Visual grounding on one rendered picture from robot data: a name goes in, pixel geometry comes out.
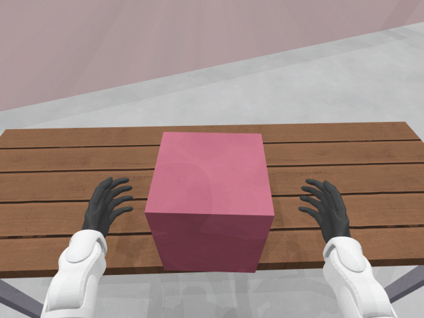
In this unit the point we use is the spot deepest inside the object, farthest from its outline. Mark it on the carton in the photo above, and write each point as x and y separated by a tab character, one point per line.
210	207

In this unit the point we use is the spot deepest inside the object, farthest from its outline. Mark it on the right robot forearm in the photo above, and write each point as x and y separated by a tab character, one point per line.
350	275

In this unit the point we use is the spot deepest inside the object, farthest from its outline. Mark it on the table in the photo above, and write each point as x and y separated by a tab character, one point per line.
48	176

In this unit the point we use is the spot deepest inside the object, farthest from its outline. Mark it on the left robot hand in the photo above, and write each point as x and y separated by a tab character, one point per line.
100	212

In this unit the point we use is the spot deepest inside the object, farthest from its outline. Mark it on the right robot hand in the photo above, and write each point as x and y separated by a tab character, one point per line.
332	217

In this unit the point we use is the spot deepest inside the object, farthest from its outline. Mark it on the left robot forearm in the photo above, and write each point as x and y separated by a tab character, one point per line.
73	290

